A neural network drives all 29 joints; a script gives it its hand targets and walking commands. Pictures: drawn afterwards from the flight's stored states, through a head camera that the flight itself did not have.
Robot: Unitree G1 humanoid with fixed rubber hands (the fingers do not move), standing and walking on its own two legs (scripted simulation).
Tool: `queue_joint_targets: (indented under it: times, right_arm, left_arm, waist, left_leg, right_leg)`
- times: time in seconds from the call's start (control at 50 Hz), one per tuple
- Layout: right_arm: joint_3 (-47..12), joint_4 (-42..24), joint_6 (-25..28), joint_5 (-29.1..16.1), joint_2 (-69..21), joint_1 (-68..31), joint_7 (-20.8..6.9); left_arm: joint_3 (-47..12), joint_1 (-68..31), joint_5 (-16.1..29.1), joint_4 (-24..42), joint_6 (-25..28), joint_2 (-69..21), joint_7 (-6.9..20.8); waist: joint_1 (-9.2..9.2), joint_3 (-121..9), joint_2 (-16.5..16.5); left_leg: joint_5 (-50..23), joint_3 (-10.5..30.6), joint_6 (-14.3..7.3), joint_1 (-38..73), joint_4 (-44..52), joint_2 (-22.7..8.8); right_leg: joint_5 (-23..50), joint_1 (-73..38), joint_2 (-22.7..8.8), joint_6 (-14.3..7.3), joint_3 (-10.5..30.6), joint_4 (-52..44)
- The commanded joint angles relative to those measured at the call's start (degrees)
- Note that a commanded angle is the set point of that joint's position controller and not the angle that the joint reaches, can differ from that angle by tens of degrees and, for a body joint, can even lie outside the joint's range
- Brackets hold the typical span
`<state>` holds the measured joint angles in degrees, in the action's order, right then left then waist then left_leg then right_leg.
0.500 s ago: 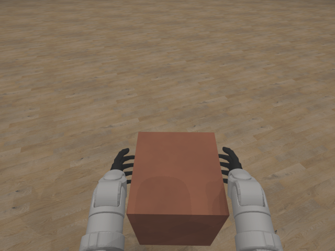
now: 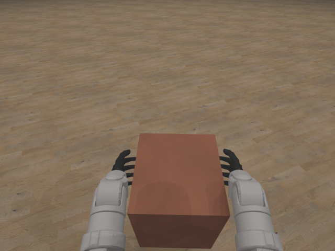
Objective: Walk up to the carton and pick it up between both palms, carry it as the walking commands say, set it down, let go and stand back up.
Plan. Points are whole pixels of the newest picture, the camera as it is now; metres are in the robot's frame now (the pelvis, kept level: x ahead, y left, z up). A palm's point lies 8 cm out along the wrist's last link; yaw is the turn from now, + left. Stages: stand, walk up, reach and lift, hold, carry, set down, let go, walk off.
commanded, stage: hold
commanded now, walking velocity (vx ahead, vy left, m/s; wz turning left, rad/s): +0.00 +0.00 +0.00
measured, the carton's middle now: (176, 192) +0.29 +0.00 -0.02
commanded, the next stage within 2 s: carry in 0.54 s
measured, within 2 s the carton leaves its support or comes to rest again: neither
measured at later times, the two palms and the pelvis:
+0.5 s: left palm (120, 177) +0.29 +0.14 +0.05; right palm (236, 176) +0.29 -0.15 +0.05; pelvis +0.00 +0.00 +0.00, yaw +0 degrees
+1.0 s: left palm (142, 184) +0.26 +0.08 +0.06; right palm (268, 187) +0.25 -0.21 +0.07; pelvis -0.01 -0.05 -0.02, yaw -1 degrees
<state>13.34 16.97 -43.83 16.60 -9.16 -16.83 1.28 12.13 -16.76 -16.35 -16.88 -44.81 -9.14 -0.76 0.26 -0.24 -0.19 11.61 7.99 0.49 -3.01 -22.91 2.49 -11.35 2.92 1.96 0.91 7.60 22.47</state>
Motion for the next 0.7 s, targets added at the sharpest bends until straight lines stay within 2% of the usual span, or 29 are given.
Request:
queue_joint_targets:
  times: [0.0, 0.14, 0.5, 0.52, 0.54, 0.6, 0.68]
  right_arm:
    - [-30.81, -1.43, 2.06, -16.5, -57.2, -30.66, -15.47]
    - [-30.77, -1.08, 2.17, -16.36, -57.1, -31.08, -15.49]
    - [-33.12, -4.35, 2.01, -17.14, -57.14, -26.75, -14.82]
    - [-33.03, -3.58, 2.44, -15.62, -54.92, -29.05, -14.86]
    - [-34.75, -5.06, 2.36, -16.87, -55.92, -28.7, -14.73]
    - [-37.61, -8.83, 1.46, -19.13, -55.65, -28.13, -13.59]
    - [-41.55, -18.47, -1.82, -22.77, -54.54, -26.57, -11.22]
  left_arm:
    - [-30.26, -32.42, 16.29, 2.77, 3.2, -56.74, 14.46]
    - [-30.06, -32.7, 16.11, 2.35, 3.24, -56.77, 14.52]
    - [-31.79, -28.56, 17.13, 5.76, 3.1, -55.69, 14.32]
    - [-33.81, -31.6, 16.2, 4.97, 3.54, -54.31, 14.42]
    - [-34.58, -31.33, 17.27, 6.49, 3.43, -55.53, 14.21]
    - [-38.61, -32.32, 19.83, 10.64, 2.25, -55.89, 13.27]
    - [-44.22, -30.06, 23.76, 19.62, -0.87, -55.84, 10.9]
  waist:
    - [-0.09, -11.05, 0.43]
    - [-0.04, -11.29, 0.38]
    - [0.0, -12.99, -0.16]
    - [-0.86, -11.03, -0.12]
    - [-0.89, -13.23, 1.22]
    - [-0.54, -18.07, 4.45]
    - [-0.61, -22.37, 5.1]
  left_leg:
    - [-2.67, -3.44, 0.2, 0.34, 4.5, 2.48]
    - [-3.28, -3.49, 0.16, 0.94, 4.42, 2.5]
    - [-9.52, -3.35, 0.14, 2.3, 3.99, 3.0]
    - [-0.95, 0.39, -0.9, -7.37, -0.4, -8.61]
    - [-0.72, 3.09, -1.56, -7.62, -0.52, -10.34]
    - [-4.37, 6.76, -3.72, -11.4, -0.43, -14.46]
    - [-14.71, 3.53, -3.4, -10.73, -6.27, -14.35]
  right_leg:
    - [2.35, -1.1, 3.07, -0.71, -4.03, -3.78]
    - [2.86, -1.04, 2.99, -0.75, -4.01, -3.78]
    - [9.6, -2.53, 2.94, -0.33, -3.11, -3.76]
    - [0.02, 9.63, -7.69, -1.08, -1.49, 1.39]
    - [-1.9, 11.12, -6.33, -1.55, -0.2, 3.76]
    - [-0.09, 12.27, -4.36, -1.21, -2.54, 9.77]
    - [6.63, 12.78, -3.94, -1.76, -3.37, 9.4]
